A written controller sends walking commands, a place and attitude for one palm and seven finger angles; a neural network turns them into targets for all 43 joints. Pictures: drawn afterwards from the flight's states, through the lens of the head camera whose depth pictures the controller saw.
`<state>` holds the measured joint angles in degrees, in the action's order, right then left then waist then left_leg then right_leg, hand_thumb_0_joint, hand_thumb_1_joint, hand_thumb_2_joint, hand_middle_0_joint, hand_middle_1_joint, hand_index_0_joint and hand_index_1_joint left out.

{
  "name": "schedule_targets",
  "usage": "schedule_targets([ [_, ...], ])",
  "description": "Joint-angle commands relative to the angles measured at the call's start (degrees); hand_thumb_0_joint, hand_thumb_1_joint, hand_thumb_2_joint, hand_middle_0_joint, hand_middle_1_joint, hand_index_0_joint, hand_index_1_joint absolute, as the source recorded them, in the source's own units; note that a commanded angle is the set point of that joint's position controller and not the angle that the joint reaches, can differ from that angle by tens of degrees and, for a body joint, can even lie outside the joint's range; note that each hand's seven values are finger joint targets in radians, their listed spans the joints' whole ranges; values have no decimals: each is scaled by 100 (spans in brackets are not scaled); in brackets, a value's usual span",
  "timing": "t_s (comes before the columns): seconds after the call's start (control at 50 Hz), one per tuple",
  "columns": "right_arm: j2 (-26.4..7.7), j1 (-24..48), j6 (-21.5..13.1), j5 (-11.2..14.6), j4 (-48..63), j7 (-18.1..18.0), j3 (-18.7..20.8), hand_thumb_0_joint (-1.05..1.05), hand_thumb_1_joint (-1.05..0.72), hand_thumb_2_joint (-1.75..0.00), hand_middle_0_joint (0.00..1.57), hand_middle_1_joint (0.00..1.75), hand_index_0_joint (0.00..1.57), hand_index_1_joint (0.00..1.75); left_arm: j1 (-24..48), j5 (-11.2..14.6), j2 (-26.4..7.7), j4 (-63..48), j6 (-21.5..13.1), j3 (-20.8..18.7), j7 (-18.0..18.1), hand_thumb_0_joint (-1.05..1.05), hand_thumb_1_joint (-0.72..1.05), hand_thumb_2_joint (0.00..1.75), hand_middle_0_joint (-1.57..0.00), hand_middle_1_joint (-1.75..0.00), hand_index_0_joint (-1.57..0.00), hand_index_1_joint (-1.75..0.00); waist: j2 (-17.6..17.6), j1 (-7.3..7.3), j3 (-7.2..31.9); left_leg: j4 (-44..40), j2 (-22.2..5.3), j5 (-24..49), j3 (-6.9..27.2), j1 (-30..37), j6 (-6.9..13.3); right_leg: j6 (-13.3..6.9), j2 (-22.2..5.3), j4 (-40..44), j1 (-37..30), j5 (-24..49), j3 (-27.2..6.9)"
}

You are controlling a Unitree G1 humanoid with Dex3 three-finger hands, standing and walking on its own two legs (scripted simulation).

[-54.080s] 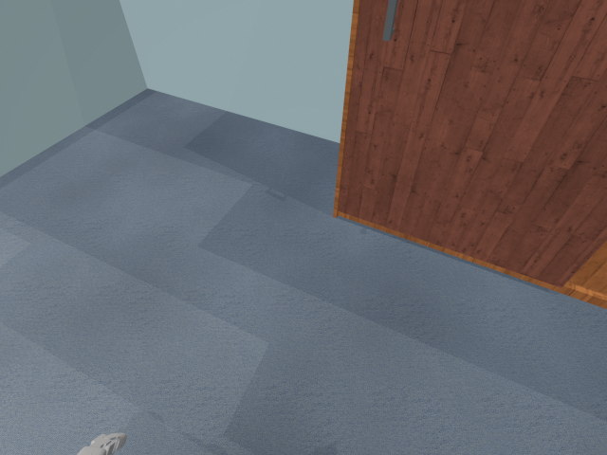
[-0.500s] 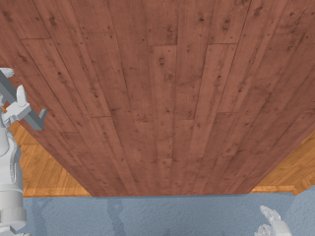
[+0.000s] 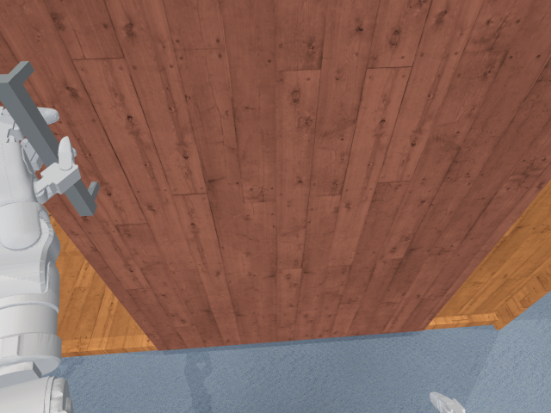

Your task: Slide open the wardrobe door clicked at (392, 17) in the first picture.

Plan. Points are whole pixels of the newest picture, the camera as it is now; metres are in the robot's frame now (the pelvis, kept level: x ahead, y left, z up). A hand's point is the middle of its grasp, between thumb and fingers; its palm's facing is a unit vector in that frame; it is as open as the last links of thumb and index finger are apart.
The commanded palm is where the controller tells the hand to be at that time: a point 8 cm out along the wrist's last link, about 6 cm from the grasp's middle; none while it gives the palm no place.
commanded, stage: stop walking and hold the door there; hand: left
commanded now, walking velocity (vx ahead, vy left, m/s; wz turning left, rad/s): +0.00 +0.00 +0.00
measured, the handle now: (59, 147) +0.41 +0.33 +0.19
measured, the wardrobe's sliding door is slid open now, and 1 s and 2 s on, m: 0.62 0.62 0.62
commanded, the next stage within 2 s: loosen the grip on the handle in 1.42 s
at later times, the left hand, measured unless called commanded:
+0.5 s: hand (69, 169) +0.37 +0.30 +0.18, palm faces +0.45 -0.86 -0.25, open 5.9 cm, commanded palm +0.33 +0.33 +0.16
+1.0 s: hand (71, 172) +0.37 +0.30 +0.18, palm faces +0.29 -0.95 -0.13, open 5.6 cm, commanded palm +0.34 +0.32 +0.16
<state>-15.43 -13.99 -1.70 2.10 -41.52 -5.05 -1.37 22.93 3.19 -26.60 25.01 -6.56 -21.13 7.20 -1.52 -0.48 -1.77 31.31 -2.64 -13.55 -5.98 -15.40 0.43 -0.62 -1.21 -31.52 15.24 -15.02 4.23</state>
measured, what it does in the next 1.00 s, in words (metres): steps on the spot: left foot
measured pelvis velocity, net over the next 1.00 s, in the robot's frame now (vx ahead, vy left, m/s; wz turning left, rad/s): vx -0.04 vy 0.08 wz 0.04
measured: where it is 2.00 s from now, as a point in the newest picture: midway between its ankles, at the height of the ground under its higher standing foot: outside the picture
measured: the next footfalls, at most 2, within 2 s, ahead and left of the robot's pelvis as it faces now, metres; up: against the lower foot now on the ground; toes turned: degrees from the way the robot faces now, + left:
left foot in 0.68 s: +0.04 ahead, +0.19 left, +0.00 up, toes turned +8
right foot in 1.08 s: -0.02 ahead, -0.04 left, +0.00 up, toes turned -1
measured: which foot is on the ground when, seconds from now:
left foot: down 0.00-0.50, up 0.52-0.66, down 0.68-1.00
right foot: down 0.00-0.68, up 0.70-1.00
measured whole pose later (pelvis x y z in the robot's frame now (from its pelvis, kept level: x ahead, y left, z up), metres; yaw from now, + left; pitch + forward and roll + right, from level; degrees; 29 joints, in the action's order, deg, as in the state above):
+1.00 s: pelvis -0.04 +0.08 +0.01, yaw +2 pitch +1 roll -1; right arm -7.7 -9.8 -2.9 1.2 -38.2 -2.8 -5.0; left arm 32.0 4.5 -17.7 18.7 -5.0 -9.0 6.2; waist -1.2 2.5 -7.2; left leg 28.2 -3.0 -10.9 -5.1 -17.9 1.2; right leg 1.4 0.8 -41.6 18.4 -23.4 3.9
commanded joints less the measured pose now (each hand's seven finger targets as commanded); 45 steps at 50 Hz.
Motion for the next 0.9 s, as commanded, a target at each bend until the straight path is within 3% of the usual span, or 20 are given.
schedule_targets([
  [0.0,-778,527,-201,27,893,-93,257,0,-90,-90,20,30,20,30,1324,-119,-947,-672,-229,274,-59,0,90,90,-45,-140,-45,-140,-847,20,862,-1388,-1203,387,1371,151,433,147,-117,28,-134,-144,-277],
  [0.04,-788,511,-198,14,921,-92,269,0,-90,-90,20,30,20,30,1370,-174,-935,-634,-266,261,-21,0,90,90,-45,-140,-45,-140,-609,51,752,-1401,-1234,384,1308,-92,425,131,-127,41,-281,-84,-252],
  [0.12,-838,364,-202,25,909,-100,329,0,-90,-90,20,30,20,30,1376,-191,-1176,-450,-288,111,-4,0,90,90,-45,-140,-45,-140,-168,23,1041,-872,-756,435,636,104,108,64,-413,632,-337,565,-553],
  [0.16,-799,378,-222,27,926,-91,324,0,-90,-90,20,30,20,30,1550,-174,-1009,-428,-318,297,-29,0,90,90,-45,-140,-45,-140,-31,-19,1071,-655,-596,234,484,268,21,-15,-580,889,-95,386,-800],
  [0.26,-827,343,-214,41,885,-104,344,0,-90,-90,20,30,20,30,1563,-179,-1343,-116,-332,31,-16,0,90,90,-45,-140,-45,-140,320,-16,1149,-520,-490,314,463,428,14,-38,-681,1102,91,189,-883],
  [0.36,-843,379,-180,58,889,-116,347,0,-90,-90,20,30,20,30,1547,-181,-1245,28,-348,117,-63,0,90,90,-45,-140,-45,-140,225,16,1132,-624,-542,432,523,346,71,48,-603,971,-44,300,-746],
  [0.42,-853,340,-73,56,882,-91,413,0,-90,-90,20,30,20,30,1574,-196,-1459,89,-347,27,-44,0,90,90,-45,-140,-45,-140,413,8,1032,-158,-260,13,319,68,30,-154,-1230,1254,-123,143,-1253],
  [0.48,-823,389,-14,56,930,-25,447,0,-90,-90,20,30,20,30,1689,-187,-1372,135,-352,102,-82,0,90,90,-45,-140,-45,-140,1086,130,896,797,10,-868,537,-658,-73,-557,-2035,1504,-443,233,-1826],
  [0.54,-829,442,-22,8,932,15,471,0,-90,-90,20,30,20,30,1918,-217,-1309,1,-333,98,-110,0,90,90,-45,-140,-45,-140,1364,194,943,1397,-103,-1296,897,-1116,-80,-767,-2486,1166,-896,1612,-1790],
  [0.58,-770,419,-17,-45,859,26,443,0,-90,-90,20,30,20,30,2104,-224,-1246,-66,-373,97,-135,0,90,90,-45,-140,-45,-140,1526,85,1052,947,-173,-1040,833,-608,-108,-544,-2340,894,-602,1751,-1219],
  [0.62,-681,451,34,-49,734,-1,406,0,-90,-90,20,30,20,30,2274,-183,-938,-268,-406,367,-169,0,90,90,-45,-140,-45,-140,1083,-105,1114,-303,-58,72,508,547,-120,-144,-1842,355,127,1111,-581],
  [0.64,-683,503,41,-47,766,-28,405,0,-90,-90,20,30,20,30,2368,-158,-550,-477,-468,686,-214,0,90,90,-45,-140,-45,-140,476,-146,1073,-693,-209,626,483,891,-88,40,-1251,-291,458,617,-98],
  [0.66,-851,586,29,-57,905,-53,444,0,-90,-90,20,30,20,30,2489,-121,-304,-834,-570,856,-240,0,90,90,-45,-140,-45,-140,-1037,-79,1053,-1077,-985,1166,1494,875,240,288,-433,-1314,926,-188,259],
  [0.68,-744,580,28,3,1058,-26,397,0,-90,-90,20,30,20,30,2699,-107,-79,-1294,-662,1140,-285,0,90,90,-45,-140,-45,-140,-1692,-60,1235,-1332,-1620,1974,2237,818,698,294,-117,-2317,1085,-1592,126],
  [0.7,-586,518,46,15,1067,11,355,0,-90,-90,20,30,20,30,2686,-165,-12,-1425,-674,1284,-321,0,90,90,-45,-140,-45,-140,-1314,-73,1322,-1473,-1842,1143,2238,778,899,221,-185,-2838,1054,-1819,-175],
  [0.72,-384,585,-7,6,1106,-5,251,0,-90,-90,20,30,20,30,2794,-136,349,-1538,-643,1504,-321,0,90,90,-45,-140,-45,-140,-867,-126,1235,-1431,-1839,1153,2437,747,1025,218,-257,-2856,1229,-1623,-313],
  [0.76,-565,420,-146,8,929,-24,332,0,-90,-90,20,30,20,30,2827,-80,498,-1576,-506,1638,-295,0,90,90,-45,-140,-45,-140,-141,-168,1281,-1100,-1749,2115,2123,1248,997,263,-214,-2505,1318,-1086,-365],
  [0.8,-606,389,-224,-8,907,10,324,0,-90,-90,20,30,20,30,2960,-92,353,-1883,-420,1564,-287,0,90,90,-45,-140,-45,-140,-195,-121,1556,-870,-1579,2978,1715,1748,835,257,-132,-2081,1237,-856,-273],
  [0.82,-576,422,-249,-35,896,37,292,0,-90,-90,20,30,20,30,3008,-110,441,-1960,-392,1645,-304,0,90,90,-45,-140,-45,-140,-554,-133,1708,-846,-1554,3127,1601,1902,767,236,-98,-1953,1204,-853,-253],
  [0.88,-478,480,-316,-76,943,82,184,0,-90,-90,20,30,20,30,3053,-83,375,-1988,-282,1624,-318,0,90,90,-45,-140,-45,-140,-1017,-105,1731,-916,-1689,2987,1601,1850,773,206,-39,-1491,944,-916,-254],
])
